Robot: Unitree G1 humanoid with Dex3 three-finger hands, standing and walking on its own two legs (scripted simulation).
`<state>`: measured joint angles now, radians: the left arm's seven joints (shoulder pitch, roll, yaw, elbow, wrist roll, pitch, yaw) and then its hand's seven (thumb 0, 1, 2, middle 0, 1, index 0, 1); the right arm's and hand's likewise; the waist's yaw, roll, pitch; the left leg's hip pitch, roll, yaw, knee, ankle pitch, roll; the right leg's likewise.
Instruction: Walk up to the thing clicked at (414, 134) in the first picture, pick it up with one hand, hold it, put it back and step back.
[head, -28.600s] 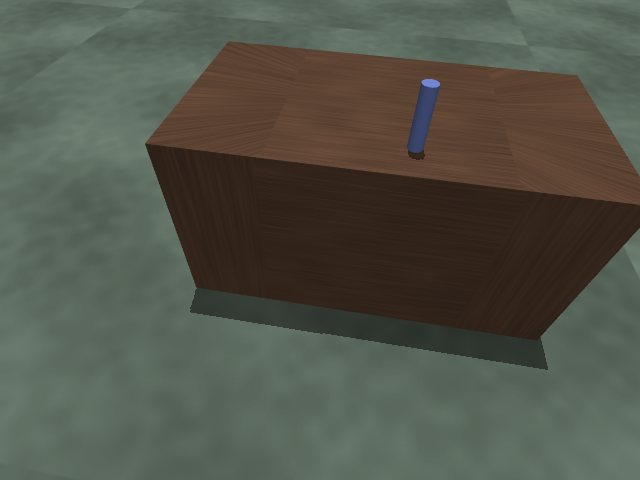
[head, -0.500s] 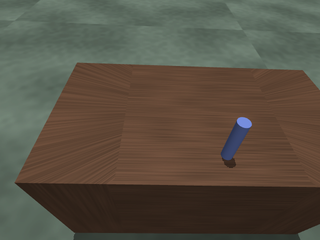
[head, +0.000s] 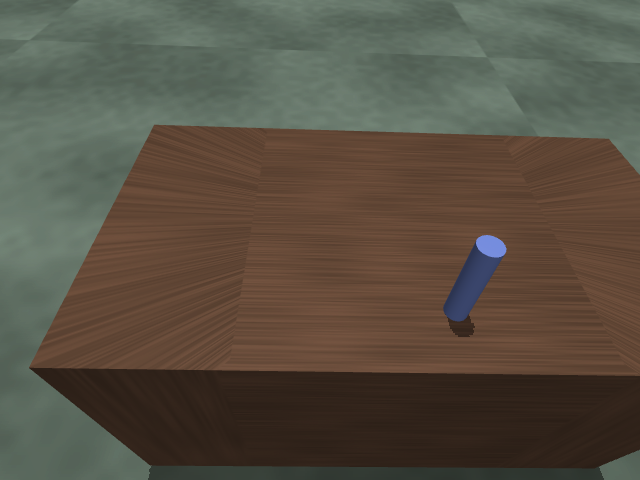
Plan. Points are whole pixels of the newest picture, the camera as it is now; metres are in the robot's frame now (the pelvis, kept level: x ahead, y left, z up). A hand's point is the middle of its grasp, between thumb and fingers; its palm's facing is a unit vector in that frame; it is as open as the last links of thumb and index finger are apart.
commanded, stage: stand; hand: right
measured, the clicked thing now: (471, 281) +0.43 -0.25 -0.04
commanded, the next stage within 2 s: step back in 0.66 s
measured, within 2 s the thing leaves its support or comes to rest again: neither
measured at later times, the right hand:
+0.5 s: hand out of the picture +0.07 -0.25 -0.16, palm faces -0.03 +0.94 -0.35, open 7.4 cm
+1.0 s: hand out of the picture +0.07 -0.31 -0.18, palm faces -0.02 +0.93 -0.36, open 7.4 cm
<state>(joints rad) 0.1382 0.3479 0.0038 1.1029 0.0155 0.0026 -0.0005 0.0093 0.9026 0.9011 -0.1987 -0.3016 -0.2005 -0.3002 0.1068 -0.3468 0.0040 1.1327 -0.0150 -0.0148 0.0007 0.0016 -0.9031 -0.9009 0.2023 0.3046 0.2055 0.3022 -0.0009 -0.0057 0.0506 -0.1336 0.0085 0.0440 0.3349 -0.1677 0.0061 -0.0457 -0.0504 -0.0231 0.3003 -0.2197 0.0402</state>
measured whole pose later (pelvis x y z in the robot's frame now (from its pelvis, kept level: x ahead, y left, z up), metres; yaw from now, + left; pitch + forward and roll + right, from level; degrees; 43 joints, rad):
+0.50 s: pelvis +0.00 +0.00 +0.00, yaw +0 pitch -2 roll +0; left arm 0.14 0.35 0.01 1.10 0.02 0.00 0.00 0.01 0.90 0.90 -0.20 -0.30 -0.20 -0.30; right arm 0.11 -0.35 0.00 1.13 -0.01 -0.02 0.00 0.00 -0.90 -0.90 0.20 0.30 0.21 0.30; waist 0.00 -0.01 0.05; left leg -0.13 0.01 0.05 0.33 -0.17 0.01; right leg -0.05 -0.05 -0.02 0.30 -0.22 0.04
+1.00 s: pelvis -0.06 -0.04 -0.02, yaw +0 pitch -2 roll +1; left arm 0.14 0.37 0.06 0.95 0.03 0.03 0.01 0.01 0.90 0.90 -0.20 -0.30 -0.20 -0.30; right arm 0.03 -0.42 -0.05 0.96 0.00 0.07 -0.01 0.00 -0.90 -0.90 0.20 0.30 0.20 0.30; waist 0.01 0.05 0.18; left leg -0.44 -0.03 -0.10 0.89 -0.48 0.02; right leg -0.27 0.01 -0.02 0.66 -0.36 -0.04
